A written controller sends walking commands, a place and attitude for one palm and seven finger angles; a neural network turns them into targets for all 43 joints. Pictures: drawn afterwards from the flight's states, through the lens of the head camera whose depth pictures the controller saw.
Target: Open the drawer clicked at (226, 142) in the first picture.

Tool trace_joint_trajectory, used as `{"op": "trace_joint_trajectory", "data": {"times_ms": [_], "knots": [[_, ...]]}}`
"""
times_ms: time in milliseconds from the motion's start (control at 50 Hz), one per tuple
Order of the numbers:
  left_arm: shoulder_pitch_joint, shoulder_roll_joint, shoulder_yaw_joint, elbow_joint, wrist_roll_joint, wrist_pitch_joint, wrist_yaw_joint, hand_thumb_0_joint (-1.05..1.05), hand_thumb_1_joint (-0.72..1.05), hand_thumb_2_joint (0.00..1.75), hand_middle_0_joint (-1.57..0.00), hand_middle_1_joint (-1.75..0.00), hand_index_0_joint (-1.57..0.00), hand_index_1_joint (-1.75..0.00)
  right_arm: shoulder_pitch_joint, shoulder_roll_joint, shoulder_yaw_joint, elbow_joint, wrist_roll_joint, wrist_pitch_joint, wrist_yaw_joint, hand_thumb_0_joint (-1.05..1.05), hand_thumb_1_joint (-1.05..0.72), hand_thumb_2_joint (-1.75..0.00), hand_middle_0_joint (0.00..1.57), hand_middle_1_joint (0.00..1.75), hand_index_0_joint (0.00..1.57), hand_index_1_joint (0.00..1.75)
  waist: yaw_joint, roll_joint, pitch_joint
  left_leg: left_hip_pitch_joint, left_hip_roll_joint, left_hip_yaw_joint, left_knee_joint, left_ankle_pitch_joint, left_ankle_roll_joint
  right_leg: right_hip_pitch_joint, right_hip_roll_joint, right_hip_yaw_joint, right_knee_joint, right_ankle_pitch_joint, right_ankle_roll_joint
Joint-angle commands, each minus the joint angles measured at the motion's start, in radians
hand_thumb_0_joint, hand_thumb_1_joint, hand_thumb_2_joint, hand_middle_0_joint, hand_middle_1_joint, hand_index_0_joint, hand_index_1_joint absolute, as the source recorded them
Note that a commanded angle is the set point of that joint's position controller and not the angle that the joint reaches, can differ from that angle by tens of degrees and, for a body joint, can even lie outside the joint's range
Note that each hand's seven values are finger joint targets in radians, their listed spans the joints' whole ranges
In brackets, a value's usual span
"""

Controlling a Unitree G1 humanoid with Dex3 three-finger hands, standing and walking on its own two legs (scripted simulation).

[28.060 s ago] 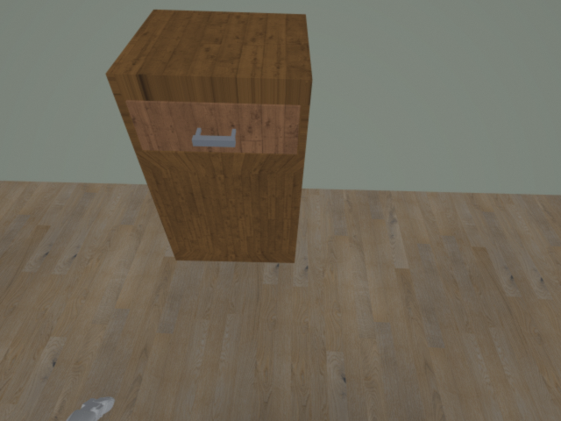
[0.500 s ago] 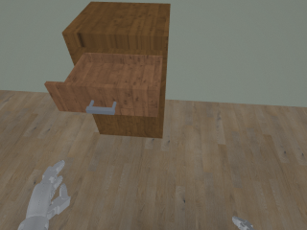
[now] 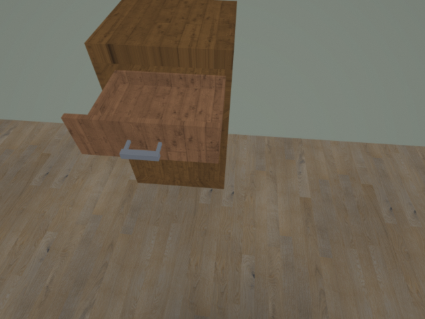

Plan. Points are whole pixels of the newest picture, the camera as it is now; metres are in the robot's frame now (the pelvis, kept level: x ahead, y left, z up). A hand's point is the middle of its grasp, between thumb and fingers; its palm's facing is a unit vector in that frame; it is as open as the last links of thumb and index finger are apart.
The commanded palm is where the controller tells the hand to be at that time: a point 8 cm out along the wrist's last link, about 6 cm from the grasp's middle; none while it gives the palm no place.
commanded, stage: let the arm hang, fingers relaxed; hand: left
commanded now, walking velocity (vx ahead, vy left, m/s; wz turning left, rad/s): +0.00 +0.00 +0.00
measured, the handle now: (142, 149) +0.57 +0.25 -0.10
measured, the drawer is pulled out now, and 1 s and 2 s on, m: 0.30 0.30 0.30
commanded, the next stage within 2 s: look to check the result in 0.48 s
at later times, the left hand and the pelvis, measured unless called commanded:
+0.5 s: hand out of the picture -0.02 +0.17 -0.18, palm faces +0.03 -0.99 -0.16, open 7.4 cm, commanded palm none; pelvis +0.00 +0.01 +0.00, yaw -1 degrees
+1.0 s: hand out of the picture +0.00 +0.17 -0.18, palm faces +0.03 -0.99 -0.17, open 7.4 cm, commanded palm none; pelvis +0.01 +0.01 +0.00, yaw -1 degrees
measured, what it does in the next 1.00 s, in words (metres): stands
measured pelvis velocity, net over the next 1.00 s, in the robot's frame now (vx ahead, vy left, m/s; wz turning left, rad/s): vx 0.01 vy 0.01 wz -0.02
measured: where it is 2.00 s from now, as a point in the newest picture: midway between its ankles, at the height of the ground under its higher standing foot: outside the picture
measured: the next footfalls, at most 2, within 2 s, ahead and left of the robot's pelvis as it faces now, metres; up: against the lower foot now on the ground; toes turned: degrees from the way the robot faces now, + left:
none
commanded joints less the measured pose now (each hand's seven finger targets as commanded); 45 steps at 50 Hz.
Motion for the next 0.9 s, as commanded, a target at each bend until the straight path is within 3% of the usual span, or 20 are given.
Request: {"op": "trace_joint_trajectory", "data": {"times_ms": [0,40,80,180,220,260,880], "knots": [[0.046,0.077,0.004,-0.005,-0.001,-0.020,0.008,0.00,0.90,0.90,-0.20,-0.30,-0.20,-0.30,0.076,-0.079,-0.014,-0.001,-0.004,-0.018,-0.007,0.00,-0.90,-0.90,0.20,0.30,0.20,0.30,-0.006,-0.018,0.008,-0.038,0.099,-0.092,-0.110,0.097,0.026,0.011,-0.123,0.139,-0.092,0.048,-0.001],[0.050,0.075,0.003,0.012,0.001,-0.019,0.010,0.00,0.90,0.90,-0.20,-0.30,-0.20,-0.30,0.082,-0.071,-0.013,0.016,-0.004,-0.018,-0.007,0.00,-0.90,-0.90,0.20,0.30,0.20,0.30,-0.006,-0.005,0.025,-0.036,0.104,-0.090,-0.119,0.087,0.028,-0.004,-0.122,0.133,-0.095,0.030,0.001],[0.055,0.074,0.003,0.023,0.000,-0.020,0.010,0.00,0.90,0.90,-0.20,-0.30,-0.20,-0.30,0.089,-0.067,-0.011,0.026,-0.003,-0.019,-0.007,0.00,-0.90,-0.90,0.20,0.30,0.20,0.30,-0.004,-0.032,0.025,-0.043,0.098,-0.088,-0.125,0.076,0.027,0.006,-0.123,0.140,-0.099,0.026,0.001],[0.071,0.060,0.002,0.046,0.000,-0.022,0.013,0.00,0.90,0.90,-0.20,-0.30,-0.20,-0.30,0.099,-0.052,-0.010,0.052,-0.003,-0.022,-0.008,0.00,-0.90,-0.90,0.20,0.30,0.20,0.30,-0.004,0.012,0.038,-0.047,0.092,-0.082,-0.130,0.064,0.026,-0.003,-0.125,0.141,-0.099,0.014,0.000],[0.078,0.055,0.001,0.053,0.002,-0.022,0.014,0.00,0.90,0.90,-0.20,-0.30,-0.20,-0.30,0.103,-0.050,-0.010,0.053,-0.001,-0.020,-0.010,0.00,-0.90,-0.90,0.20,0.30,0.20,0.30,-0.005,-0.001,0.053,-0.042,0.095,-0.086,-0.129,0.052,0.026,-0.031,-0.119,0.138,-0.097,-0.002,0.000],[0.076,0.047,0.001,0.058,0.001,-0.021,0.014,0.00,0.90,0.90,-0.20,-0.30,-0.20,-0.30,0.118,-0.042,-0.009,0.063,-0.004,-0.021,-0.011,0.00,-0.90,-0.90,0.20,0.30,0.20,0.30,-0.007,0.021,0.046,-0.052,0.096,-0.087,-0.134,0.043,0.028,-0.014,-0.118,0.139,-0.095,0.002,-0.001],[0.108,0.017,0.004,0.080,0.000,-0.029,0.019,0.00,0.90,0.90,-0.20,-0.30,-0.20,-0.30,0.148,-0.022,-0.010,0.079,-0.001,-0.029,-0.017,0.00,-0.90,-0.90,0.20,0.30,0.20,0.30,-0.011,-0.012,0.024,-0.025,0.098,-0.080,-0.119,0.121,0.029,-0.008,-0.126,0.132,-0.068,0.078,0.003]]}}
